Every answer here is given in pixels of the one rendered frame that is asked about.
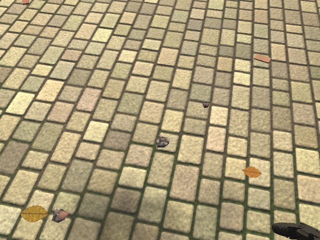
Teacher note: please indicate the robot right hand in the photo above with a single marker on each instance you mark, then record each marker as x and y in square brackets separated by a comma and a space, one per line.
[296, 231]

